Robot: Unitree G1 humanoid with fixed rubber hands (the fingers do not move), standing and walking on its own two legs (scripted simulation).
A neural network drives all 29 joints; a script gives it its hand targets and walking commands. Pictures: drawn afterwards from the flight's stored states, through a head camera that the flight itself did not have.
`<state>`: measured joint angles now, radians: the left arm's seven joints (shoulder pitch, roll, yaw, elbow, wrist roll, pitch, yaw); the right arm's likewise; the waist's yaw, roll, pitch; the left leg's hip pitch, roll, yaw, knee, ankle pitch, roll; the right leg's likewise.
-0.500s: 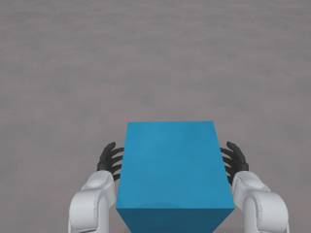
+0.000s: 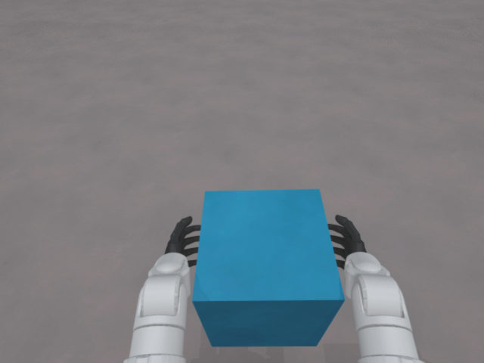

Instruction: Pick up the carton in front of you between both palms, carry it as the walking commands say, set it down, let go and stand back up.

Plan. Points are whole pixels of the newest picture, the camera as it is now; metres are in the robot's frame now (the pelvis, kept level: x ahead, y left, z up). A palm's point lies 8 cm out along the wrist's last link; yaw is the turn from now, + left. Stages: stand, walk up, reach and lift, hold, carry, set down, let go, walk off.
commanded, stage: carry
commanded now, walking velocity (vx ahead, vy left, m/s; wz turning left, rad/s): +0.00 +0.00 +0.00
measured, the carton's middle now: (262, 271) +0.30 +0.00 -0.05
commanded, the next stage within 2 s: hold in 0.82 s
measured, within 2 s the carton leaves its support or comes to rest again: neither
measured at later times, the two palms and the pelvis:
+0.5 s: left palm (175, 263) +0.27 +0.14 +0.04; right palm (359, 263) +0.27 -0.16 +0.04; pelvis -0.02 +0.00 +0.00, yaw +0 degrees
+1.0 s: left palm (177, 274) +0.25 +0.14 +0.04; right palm (368, 273) +0.25 -0.16 +0.04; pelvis -0.03 -0.01 +0.01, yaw +0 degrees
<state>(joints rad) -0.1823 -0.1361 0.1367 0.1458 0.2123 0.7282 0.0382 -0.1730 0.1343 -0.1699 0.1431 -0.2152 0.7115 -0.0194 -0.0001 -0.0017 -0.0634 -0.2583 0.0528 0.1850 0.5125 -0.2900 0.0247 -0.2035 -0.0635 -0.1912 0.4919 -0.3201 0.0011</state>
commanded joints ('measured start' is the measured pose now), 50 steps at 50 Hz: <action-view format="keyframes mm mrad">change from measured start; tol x4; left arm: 1 -485 -831 -537 -39 -204 -127 -208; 6 -462 -883 -586 -98 -237 -62 -212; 11 -427 -859 -539 -77 -215 -15 -205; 21 -486 -905 -543 -74 -227 -28 -218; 41 -478 -894 -525 -49 -216 -26 -221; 42 -343 -919 -509 -67 -222 -18 -220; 44 -375 -860 -477 -100 -207 -36 -205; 50 -422 -871 -497 -100 -189 -49 -211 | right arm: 1 -489 776 543 -29 201 -112 211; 6 -468 823 594 -83 231 -49 221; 11 -440 799 548 -74 214 -2 216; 22 -503 850 562 -78 229 -16 226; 41 -488 840 537 -54 212 -13 226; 42 -366 878 532 -61 216 -5 227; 43 -401 826 522 -109 209 -23 219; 45 -397 798 491 -63 183 -30 210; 50 -425 824 484 -49 177 -42 218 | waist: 1 -1 0 -278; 18 -3 0 -238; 31 -3 -1 -289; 41 -2 1 -248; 42 -17 -29 -164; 43 1 -17 -225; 48 -10 -12 -144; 50 -13 -5 -176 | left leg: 1 118 118 -117 -54 343 6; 41 66 118 -122 -70 282 1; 42 281 -134 -274 -92 603 8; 43 343 -109 -306 -91 668 4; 46 366 -112 -305 -114 641 -20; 48 312 -121 -276 -135 441 -17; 50 349 -130 -280 -131 493 -17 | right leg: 1 76 -106 104 -53 306 -11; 41 26 -112 110 -63 256 -20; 42 116 131 273 -95 575 -24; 43 135 132 295 -102 646 -20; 46 176 130 301 -126 599 -19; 47 162 127 291 -147 455 -30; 48 144 126 285 -148 420 -25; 50 159 135 291 -142 485 -18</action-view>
